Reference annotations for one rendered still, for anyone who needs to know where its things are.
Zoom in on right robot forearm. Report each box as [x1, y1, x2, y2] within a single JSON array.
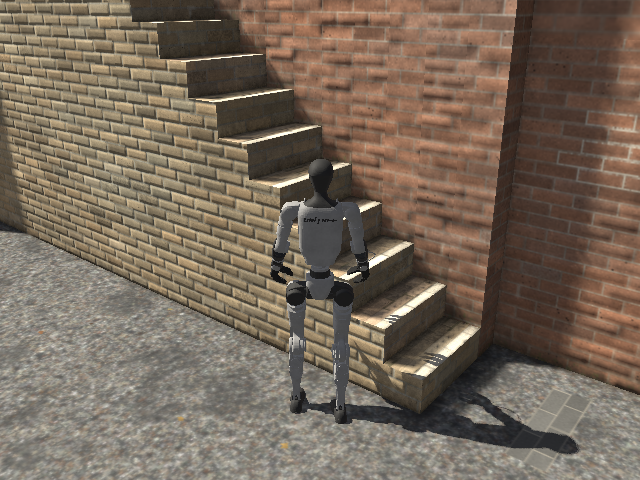
[[354, 239, 369, 271]]

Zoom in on right robot upper arm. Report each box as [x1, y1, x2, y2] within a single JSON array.
[[341, 202, 366, 254]]

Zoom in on humanoid robot torso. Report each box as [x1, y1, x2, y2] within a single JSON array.
[[297, 198, 344, 300]]

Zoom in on right robot thigh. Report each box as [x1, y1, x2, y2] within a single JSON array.
[[331, 281, 354, 362]]

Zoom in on left robot forearm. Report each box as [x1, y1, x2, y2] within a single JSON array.
[[271, 238, 286, 271]]

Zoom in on left robot upper arm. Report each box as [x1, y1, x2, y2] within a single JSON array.
[[274, 201, 300, 254]]

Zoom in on robot right hand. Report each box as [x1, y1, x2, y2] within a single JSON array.
[[347, 266, 370, 283]]

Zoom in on robot left hand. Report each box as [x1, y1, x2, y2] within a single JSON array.
[[270, 266, 293, 284]]

